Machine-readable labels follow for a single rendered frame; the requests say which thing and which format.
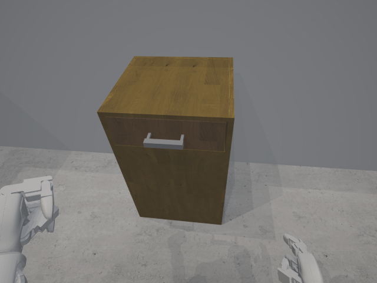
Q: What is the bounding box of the cabinet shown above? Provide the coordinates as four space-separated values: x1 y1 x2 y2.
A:
97 56 234 225

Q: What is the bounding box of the handle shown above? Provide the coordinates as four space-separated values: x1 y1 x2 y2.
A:
143 133 184 150

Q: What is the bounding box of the drawer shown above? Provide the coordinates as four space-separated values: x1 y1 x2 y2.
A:
105 116 226 151

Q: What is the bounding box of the left robot hand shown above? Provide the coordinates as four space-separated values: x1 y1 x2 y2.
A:
0 176 59 253

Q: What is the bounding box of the right robot hand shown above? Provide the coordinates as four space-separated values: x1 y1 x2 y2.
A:
277 233 324 283

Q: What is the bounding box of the left robot forearm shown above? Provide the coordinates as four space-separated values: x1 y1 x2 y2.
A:
0 252 28 283

